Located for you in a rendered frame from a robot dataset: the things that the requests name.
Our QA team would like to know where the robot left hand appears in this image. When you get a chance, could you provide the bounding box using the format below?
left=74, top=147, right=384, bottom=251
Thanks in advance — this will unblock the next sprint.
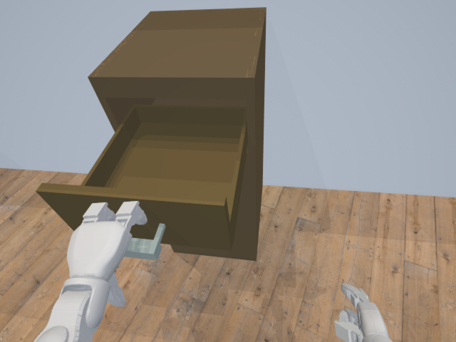
left=67, top=201, right=147, bottom=307

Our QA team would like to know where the cabinet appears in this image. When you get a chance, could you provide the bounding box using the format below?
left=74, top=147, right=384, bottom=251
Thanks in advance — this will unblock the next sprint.
left=88, top=7, right=266, bottom=261

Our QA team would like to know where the handle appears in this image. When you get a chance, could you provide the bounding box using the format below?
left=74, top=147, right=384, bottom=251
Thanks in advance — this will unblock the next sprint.
left=124, top=224, right=166, bottom=261

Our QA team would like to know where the robot left forearm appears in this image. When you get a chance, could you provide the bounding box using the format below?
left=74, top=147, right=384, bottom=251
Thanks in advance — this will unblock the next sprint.
left=34, top=276, right=110, bottom=342

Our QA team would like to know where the robot right hand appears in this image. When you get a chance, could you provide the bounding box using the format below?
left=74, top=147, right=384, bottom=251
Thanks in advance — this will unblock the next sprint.
left=334, top=284, right=389, bottom=342

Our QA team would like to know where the drawer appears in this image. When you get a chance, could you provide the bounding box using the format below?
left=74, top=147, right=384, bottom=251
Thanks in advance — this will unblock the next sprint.
left=36, top=105, right=248, bottom=251

